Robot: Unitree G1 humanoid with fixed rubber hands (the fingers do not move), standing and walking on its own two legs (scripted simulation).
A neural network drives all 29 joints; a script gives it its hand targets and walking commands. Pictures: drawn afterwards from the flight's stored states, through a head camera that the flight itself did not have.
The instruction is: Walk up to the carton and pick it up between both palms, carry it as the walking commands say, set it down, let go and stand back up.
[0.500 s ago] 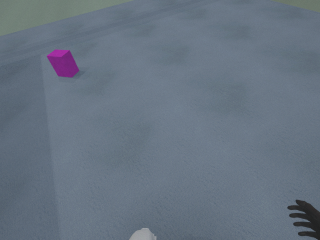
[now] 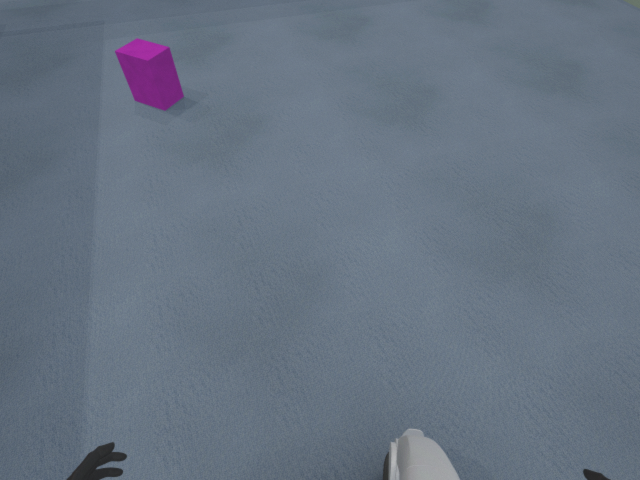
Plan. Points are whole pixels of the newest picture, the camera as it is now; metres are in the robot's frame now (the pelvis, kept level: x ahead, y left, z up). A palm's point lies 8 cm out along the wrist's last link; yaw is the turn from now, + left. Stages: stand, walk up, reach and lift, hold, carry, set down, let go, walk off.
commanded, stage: walk up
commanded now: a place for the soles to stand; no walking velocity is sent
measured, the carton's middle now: (151, 75) +2.11 +0.94 -0.63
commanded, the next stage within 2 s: none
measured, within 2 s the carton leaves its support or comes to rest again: neither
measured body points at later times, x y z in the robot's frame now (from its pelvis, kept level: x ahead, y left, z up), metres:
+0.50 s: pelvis +0.31 +0.00 +0.00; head +0.31 -0.02 +0.45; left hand +0.23 +0.36 -0.07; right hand +0.57 -0.26 -0.08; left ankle +0.45 +0.20 -0.69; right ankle +0.25 -0.12 -0.74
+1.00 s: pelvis +0.60 +0.10 -0.01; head +0.60 +0.09 +0.44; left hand +0.62 +0.45 -0.09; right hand +0.75 -0.22 -0.11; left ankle +0.50 +0.18 -0.74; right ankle +0.80 +0.02 -0.71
